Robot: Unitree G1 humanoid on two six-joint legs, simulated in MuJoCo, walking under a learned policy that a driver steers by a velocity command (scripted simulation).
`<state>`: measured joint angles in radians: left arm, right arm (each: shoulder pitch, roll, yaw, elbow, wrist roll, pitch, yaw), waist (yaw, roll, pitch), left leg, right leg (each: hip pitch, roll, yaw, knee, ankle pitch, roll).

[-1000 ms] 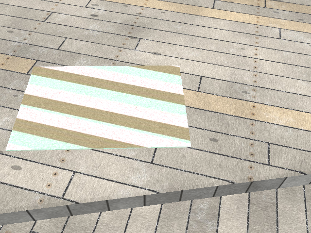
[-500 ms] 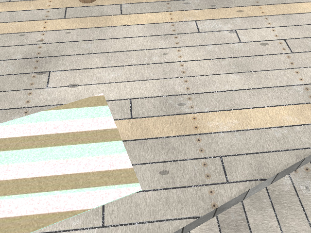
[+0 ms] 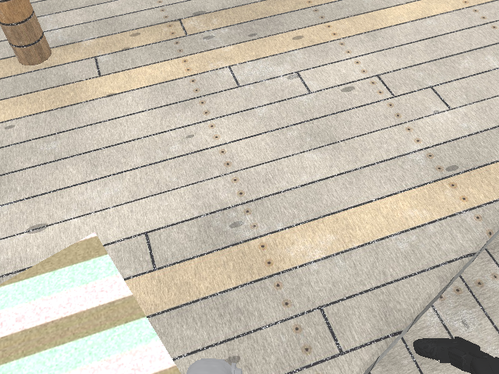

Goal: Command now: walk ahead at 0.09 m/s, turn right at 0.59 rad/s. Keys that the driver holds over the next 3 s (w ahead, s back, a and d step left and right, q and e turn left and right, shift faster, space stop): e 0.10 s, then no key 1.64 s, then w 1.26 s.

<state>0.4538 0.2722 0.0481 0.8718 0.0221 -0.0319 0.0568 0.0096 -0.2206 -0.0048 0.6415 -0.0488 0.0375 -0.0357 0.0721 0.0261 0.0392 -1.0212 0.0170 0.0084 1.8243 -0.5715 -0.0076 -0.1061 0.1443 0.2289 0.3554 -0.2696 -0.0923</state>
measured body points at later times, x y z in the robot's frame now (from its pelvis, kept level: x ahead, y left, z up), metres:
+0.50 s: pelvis +0.10 +0.08 +0.10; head +0.13 +0.09 +0.55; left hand +0.29 +0.32 -0.01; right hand +0.20 -0.19 +0.01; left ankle +0.20 +0.15 -0.62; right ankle +0.07 -0.08 -0.52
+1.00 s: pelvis +0.08 +0.02 -0.01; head +0.07 -0.01 +0.44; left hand +0.15 +0.22 -0.14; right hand +0.12 -0.23 -0.16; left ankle +0.10 +0.15 -0.54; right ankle +0.03 -0.08 -0.74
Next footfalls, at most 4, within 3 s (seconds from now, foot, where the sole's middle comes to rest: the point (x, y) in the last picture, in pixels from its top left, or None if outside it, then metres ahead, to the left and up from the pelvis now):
0.16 left None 0.24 0.15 -0.66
0.80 right None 0.07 -0.08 -0.78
1.12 left None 0.16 0.17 -0.66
2.44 right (345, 327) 0.53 -0.14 -0.66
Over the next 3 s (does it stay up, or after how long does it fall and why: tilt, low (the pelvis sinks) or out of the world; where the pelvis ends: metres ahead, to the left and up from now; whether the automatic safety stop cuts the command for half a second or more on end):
stays up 0.68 -0.06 0.11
